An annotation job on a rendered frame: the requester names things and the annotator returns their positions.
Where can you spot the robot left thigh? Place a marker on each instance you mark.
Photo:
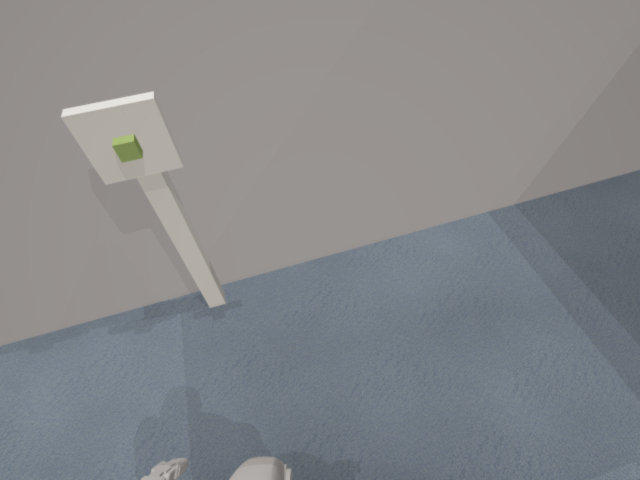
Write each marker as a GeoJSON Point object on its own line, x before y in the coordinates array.
{"type": "Point", "coordinates": [262, 468]}

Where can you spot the robot left hand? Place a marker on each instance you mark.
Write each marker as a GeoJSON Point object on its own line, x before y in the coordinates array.
{"type": "Point", "coordinates": [168, 470]}

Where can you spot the button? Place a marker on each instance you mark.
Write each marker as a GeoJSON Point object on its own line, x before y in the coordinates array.
{"type": "Point", "coordinates": [127, 148]}

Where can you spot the panel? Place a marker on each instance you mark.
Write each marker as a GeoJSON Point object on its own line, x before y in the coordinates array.
{"type": "Point", "coordinates": [95, 125]}

